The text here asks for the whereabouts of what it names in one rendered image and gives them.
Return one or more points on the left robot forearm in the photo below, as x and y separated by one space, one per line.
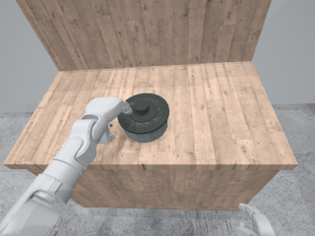
56 183

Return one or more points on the table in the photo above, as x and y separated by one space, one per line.
223 142

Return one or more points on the pot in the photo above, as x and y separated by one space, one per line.
149 137

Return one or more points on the knob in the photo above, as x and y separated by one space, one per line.
142 107

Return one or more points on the robot right hand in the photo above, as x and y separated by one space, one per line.
260 223

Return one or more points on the left robot upper arm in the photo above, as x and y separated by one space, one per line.
34 219

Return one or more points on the lid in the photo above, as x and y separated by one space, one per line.
145 123

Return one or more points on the robot left hand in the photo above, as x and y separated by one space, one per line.
109 108

